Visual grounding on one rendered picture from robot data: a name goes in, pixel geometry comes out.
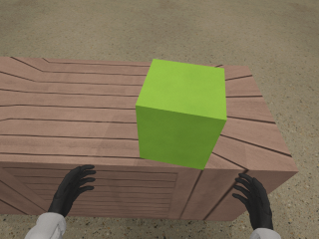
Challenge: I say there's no robot left hand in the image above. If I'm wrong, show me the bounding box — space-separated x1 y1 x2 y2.
48 164 97 218

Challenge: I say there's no pedestal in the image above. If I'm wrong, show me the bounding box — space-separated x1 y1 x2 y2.
0 56 299 222

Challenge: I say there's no robot left forearm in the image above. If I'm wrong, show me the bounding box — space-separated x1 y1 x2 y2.
24 212 67 239

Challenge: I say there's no robot right hand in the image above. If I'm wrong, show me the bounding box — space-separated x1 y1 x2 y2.
232 173 274 230

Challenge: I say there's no carton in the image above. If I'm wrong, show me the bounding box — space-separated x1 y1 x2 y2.
136 59 227 170

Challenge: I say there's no robot right forearm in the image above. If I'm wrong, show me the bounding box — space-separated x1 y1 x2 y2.
249 227 281 239

